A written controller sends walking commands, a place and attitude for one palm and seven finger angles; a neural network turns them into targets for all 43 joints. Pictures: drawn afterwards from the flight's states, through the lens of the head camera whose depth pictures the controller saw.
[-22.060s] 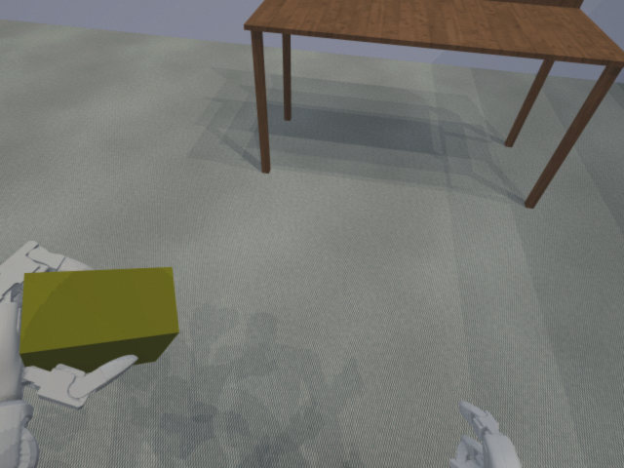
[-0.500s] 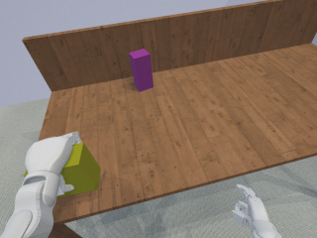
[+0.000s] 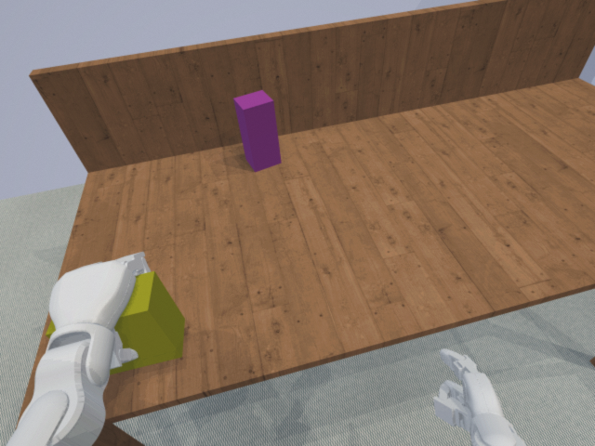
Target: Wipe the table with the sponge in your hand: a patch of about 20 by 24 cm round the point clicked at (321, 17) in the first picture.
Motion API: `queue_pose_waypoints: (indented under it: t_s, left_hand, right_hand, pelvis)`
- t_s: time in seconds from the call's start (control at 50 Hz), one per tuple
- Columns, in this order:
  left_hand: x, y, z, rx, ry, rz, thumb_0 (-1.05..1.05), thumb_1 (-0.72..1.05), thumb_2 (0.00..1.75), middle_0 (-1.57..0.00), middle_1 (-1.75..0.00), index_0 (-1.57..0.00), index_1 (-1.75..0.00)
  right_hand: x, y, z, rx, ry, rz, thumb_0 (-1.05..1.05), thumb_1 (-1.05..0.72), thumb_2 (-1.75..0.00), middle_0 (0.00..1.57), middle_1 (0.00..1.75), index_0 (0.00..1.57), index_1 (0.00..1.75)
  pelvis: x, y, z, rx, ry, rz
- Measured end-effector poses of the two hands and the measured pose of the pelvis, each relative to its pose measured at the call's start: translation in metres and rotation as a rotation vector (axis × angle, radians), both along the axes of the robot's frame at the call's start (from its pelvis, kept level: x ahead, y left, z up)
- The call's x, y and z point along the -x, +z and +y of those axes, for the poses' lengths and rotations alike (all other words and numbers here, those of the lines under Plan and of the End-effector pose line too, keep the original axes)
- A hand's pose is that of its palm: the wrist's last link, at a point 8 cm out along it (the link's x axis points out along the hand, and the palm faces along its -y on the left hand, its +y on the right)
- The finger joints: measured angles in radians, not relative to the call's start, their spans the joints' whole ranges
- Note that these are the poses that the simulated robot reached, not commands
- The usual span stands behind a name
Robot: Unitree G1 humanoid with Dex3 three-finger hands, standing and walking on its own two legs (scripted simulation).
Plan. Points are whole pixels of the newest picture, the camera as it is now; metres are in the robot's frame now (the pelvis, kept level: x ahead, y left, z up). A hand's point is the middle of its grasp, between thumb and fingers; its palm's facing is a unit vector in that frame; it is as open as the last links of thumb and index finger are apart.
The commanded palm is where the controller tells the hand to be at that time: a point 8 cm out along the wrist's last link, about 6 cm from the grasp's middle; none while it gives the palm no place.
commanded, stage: move the sponge above the wiping area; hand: left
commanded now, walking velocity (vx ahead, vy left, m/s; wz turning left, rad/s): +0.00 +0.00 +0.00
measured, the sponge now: (130, 333) +0.22 +0.29 +0.03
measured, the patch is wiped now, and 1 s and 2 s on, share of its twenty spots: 0.00 0.00 0.00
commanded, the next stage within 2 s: lower the sponge onto the table in 0.92 s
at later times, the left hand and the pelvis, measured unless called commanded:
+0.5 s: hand (112, 314) +0.22 +0.29 +0.08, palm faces +0.03 -0.10 -0.99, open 10.5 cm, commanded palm +0.20 +0.28 +0.15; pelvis +0.01 +0.00 +0.00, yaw +0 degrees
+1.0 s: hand (120, 307) +0.23 +0.28 +0.08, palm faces +0.02 -0.10 -0.99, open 10.5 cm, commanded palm +0.20 +0.28 +0.15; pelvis +0.01 +0.00 +0.00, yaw +0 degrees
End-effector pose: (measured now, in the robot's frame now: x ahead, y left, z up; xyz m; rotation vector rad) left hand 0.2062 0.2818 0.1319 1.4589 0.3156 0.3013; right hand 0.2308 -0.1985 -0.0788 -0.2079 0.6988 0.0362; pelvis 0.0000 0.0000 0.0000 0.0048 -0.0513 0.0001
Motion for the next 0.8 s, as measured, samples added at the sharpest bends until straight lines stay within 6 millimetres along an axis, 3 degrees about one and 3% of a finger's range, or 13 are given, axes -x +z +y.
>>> queue_pose_waypoints:
  t_s: [0.14, 0.34, 0.56, 0.8]
  left_hand:
    - [-0.004, -0.006, 0.005, 0.007, 0.017, 0.016, -0.01, -0.53, 1.02, -0.68, -1.31, -0.7, -1.3]
    - [-0.005, 0.0, -0.008, 0.008, -0.035, -0.029, -0.01, -0.53, 1.02, -0.68, -1.31, -0.7, -1.3]
    - [0.005, 0.0, 0.005, 0.018, 0.04, 0.001, -0.01, -0.53, 1.02, -0.68, -1.31, -0.7, -1.3]
    - [-0.011, 0.006, -0.008, -0.003, -0.031, -0.042, -0.01, -0.53, 1.02, -0.68, -1.3, -0.7, -1.3]
  right_hand:
    - [-0.002, -0.002, -0.005, 0.012, -0.012, 0.002, 0.01, -0.9, -0.9, 0.2, 0.3, 0.21, 0.3]
    - [-0.006, -0.001, -0.004, 0.0, -0.015, 0.001, 0.01, -0.9, -0.9, 0.2, 0.3, 0.2, 0.3]
    - [-0.007, -0.001, -0.003, 0.008, -0.012, 0.006, 0.01, -0.9, -0.9, 0.2, 0.3, 0.2, 0.3]
    - [-0.004, -0.001, 0.003, -0.005, -0.014, 0.007, 0.01, -0.9, -0.9, 0.2, 0.3, 0.18, 0.29]
  pelvis:
    - [-0.003, 0.0, -0.001, 0.002, 0.006, 0.01]
    - [-0.009, 0.0, 0.002, 0.001, 0.0, 0.018]
    - [-0.007, 0.0, 0.003, 0.002, 0.008, 0.004]
    - [-0.004, 0.001, 0.004, 0.0, 0.003, 0.003]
